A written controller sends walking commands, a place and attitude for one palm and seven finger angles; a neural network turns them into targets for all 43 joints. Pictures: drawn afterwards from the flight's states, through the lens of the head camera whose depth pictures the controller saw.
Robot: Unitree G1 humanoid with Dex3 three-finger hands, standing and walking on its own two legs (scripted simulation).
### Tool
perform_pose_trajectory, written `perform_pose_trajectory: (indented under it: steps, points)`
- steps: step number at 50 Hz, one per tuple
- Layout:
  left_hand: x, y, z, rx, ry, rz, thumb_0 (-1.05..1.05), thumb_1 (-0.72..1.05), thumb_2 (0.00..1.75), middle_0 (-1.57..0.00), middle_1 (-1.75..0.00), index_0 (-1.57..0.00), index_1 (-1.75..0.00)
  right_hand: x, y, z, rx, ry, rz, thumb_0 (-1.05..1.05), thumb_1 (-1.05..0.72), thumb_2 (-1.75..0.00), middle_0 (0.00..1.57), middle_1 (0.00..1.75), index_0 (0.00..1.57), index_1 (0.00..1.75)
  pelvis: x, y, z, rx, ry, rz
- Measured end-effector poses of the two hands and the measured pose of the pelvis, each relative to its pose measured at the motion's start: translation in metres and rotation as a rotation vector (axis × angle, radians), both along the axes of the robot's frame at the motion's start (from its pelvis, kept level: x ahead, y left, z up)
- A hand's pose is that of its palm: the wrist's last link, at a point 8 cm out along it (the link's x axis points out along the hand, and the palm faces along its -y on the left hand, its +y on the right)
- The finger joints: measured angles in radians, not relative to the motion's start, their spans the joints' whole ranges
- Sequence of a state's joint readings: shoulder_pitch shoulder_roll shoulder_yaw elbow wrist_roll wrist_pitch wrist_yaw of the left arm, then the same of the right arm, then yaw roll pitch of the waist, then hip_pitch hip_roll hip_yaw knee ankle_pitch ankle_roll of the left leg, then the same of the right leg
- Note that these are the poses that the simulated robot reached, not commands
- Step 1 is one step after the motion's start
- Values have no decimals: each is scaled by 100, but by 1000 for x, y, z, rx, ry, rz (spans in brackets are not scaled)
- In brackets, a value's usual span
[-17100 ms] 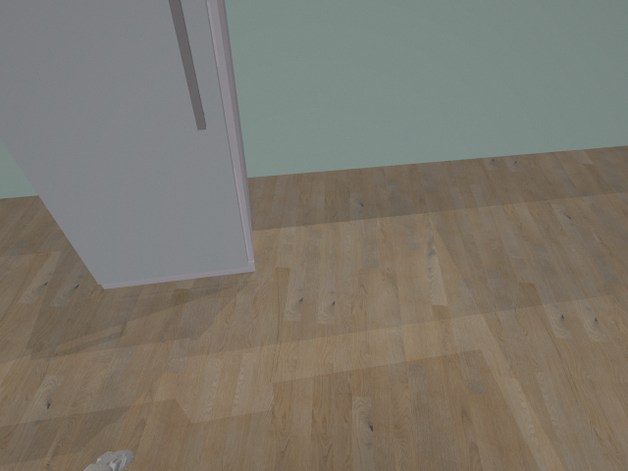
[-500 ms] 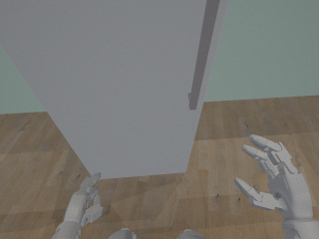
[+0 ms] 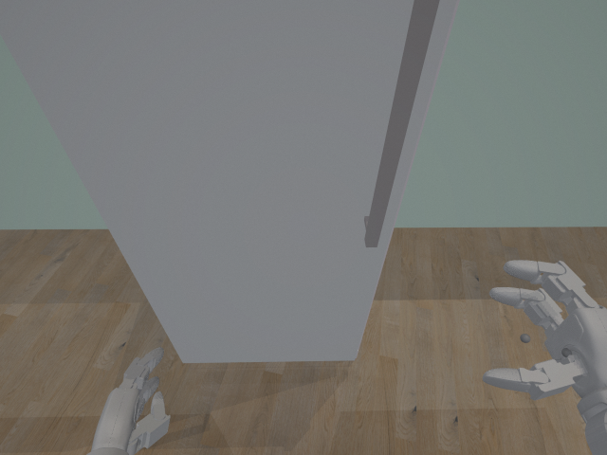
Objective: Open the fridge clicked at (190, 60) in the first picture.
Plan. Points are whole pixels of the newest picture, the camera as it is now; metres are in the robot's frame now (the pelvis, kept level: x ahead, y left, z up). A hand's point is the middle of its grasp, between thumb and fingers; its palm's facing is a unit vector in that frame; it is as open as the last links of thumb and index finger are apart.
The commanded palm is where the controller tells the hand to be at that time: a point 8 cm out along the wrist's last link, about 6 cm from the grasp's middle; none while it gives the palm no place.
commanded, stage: raise the hand to about handle height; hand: right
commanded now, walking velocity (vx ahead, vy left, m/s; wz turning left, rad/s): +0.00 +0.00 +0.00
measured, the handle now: (390, 134) +0.49 -0.10 +0.19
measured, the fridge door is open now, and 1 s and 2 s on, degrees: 0 0 0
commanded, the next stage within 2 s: move the hooked fingers beside the handle in 0.96 s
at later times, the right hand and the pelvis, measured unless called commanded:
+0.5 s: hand (595, 257) +0.28 -0.28 +0.19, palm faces +0.06 +0.99 -0.09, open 14.0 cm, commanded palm +0.25 -0.31 +0.18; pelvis +0.01 +0.01 +0.02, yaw -1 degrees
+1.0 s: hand (571, 265) +0.28 -0.26 +0.18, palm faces +0.03 +1.00 -0.08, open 14.0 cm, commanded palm +0.25 -0.30 +0.18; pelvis +0.01 +0.02 +0.02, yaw +0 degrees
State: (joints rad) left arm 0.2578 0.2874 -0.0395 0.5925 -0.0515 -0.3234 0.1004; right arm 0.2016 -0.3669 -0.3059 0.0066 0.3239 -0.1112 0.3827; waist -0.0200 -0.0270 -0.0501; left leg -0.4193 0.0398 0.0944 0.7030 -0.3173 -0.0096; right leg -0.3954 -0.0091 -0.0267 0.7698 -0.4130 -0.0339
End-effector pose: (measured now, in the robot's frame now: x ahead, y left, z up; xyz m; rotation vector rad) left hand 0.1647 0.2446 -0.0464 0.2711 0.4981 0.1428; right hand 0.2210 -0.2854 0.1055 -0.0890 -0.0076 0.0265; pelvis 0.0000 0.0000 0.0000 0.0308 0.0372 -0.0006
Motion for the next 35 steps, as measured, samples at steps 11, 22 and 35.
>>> perform_pose_trajectory:
  steps: [11, 22, 35]
  points:
    - [30, -27, 10, -72, -39, -90, 2, 90, 90, -21, -30, -20, -30, 16, -26, 43, 10, -14, -58, 0, 45, -32, 30, 117, 30, 116, 8, 4, 11, -6, -37, -7]
    - [16, -18, 1, -67, 51, -72, 2, 90, 90, -21, -30, -20, -30, 29, -39, 85, -6, -125, -85, -1, 50, -30, 30, 120, 30, 119, 10, 12, 18, -8, -63, -9]
    - [2, 11, 2, -55, 71, -2, 2, 90, 90, -21, -30, -20, -30, 45, -22, 68, 41, -18, -18, -1, 50, -30, 30, 120, 30, 120, 9, 17, 19, -19, -51, 15]
